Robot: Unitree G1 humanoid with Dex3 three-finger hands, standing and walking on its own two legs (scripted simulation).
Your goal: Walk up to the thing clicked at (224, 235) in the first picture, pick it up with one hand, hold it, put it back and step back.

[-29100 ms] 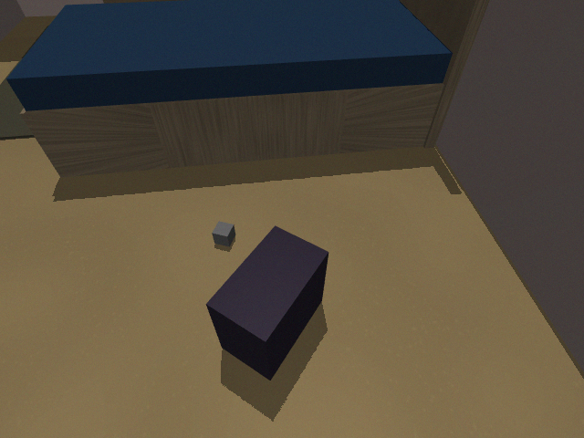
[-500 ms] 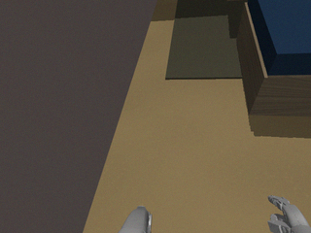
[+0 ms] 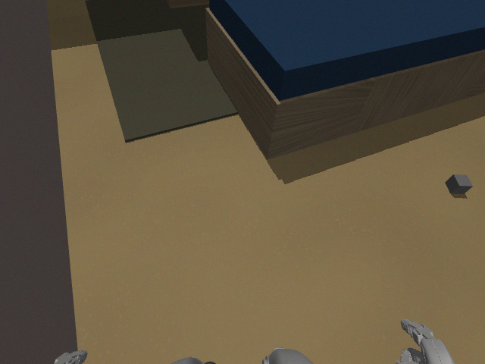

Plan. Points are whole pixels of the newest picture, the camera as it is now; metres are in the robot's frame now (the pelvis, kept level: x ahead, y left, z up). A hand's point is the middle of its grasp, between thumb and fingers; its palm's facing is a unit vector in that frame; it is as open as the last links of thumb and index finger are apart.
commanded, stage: walk up
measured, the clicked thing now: (458, 184) +1.01 -1.15 -0.72
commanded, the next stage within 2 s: none
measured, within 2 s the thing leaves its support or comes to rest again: neither
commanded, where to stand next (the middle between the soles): +0.03 -0.13 m, yaw -56 degrees
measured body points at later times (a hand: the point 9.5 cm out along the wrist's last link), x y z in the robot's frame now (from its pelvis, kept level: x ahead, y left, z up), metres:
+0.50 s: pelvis -0.08 +0.00 +0.00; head -0.03 +0.00 +0.44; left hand +0.13 +0.25 -0.11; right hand -0.15 -0.33 -0.10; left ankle -0.07 +0.12 -0.73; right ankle -0.04 -0.08 -0.72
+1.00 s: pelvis -0.07 -0.11 +0.00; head -0.07 -0.15 +0.45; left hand +0.19 +0.08 -0.08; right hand -0.23 -0.40 -0.12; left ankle +0.06 +0.01 -0.66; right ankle -0.11 -0.22 -0.72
